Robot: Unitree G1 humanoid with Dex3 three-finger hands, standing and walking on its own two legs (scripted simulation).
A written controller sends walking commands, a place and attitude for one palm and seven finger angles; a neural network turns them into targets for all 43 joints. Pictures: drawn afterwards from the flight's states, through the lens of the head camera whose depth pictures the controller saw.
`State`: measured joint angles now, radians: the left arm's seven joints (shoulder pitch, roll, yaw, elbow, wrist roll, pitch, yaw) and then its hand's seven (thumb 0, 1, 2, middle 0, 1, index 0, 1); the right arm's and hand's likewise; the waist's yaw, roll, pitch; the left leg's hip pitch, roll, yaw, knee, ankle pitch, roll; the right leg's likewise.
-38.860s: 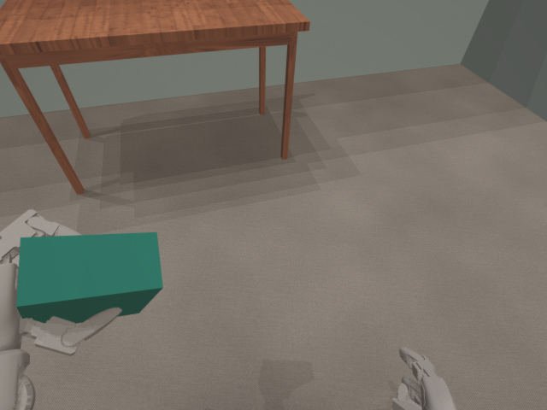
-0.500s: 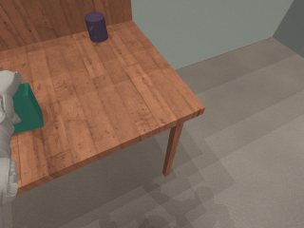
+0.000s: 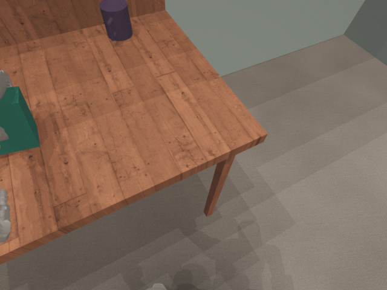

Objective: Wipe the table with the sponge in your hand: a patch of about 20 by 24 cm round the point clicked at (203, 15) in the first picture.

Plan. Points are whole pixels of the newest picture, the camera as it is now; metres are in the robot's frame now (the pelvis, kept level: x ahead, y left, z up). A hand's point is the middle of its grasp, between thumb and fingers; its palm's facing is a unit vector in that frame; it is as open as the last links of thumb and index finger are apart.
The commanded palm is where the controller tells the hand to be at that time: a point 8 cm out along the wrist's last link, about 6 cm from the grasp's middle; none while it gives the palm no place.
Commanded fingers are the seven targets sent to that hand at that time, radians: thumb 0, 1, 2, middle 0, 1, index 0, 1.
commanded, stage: slide across to the middle lane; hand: left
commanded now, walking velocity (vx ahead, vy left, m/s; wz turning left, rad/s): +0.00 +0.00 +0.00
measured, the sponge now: out of the picture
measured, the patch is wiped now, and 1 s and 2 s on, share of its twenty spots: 0.40 0.40 0.50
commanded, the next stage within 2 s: wipe back along the middle lane in 0.50 s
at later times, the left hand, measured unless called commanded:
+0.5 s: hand (36, 94) +0.47 +0.32 +0.10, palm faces -0.12 +0.04 -0.99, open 10.2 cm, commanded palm +0.47 +0.32 +0.15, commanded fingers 0.00 0.10 1.30 -1.20 -1.60 -1.20 -1.60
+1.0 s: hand (37, 108) +0.44 +0.31 +0.10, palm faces -0.07 +0.03 -1.00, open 10.3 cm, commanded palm +0.42 +0.30 +0.13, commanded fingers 0.00 0.10 1.30 -1.20 -1.60 -1.20 -1.60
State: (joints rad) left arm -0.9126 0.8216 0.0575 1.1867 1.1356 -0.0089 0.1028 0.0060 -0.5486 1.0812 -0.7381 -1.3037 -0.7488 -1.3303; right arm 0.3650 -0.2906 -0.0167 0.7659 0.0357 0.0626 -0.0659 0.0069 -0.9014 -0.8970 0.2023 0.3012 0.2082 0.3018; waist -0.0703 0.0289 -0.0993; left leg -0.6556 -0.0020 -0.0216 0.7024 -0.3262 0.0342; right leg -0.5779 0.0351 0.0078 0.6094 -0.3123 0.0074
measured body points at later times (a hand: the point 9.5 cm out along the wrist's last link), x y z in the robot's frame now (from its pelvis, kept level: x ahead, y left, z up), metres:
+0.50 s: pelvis +0.01 -0.01 +0.01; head +0.09 -0.02 +0.45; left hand +0.48 +0.32 +0.15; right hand +0.05 -0.29 -0.12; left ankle +0.00 +0.09 -0.72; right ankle -0.02 -0.13 -0.72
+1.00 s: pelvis +0.02 -0.02 +0.01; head +0.06 -0.03 +0.46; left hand +0.44 +0.30 +0.15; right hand +0.09 -0.30 -0.12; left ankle +0.00 +0.09 -0.72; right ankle -0.02 -0.13 -0.72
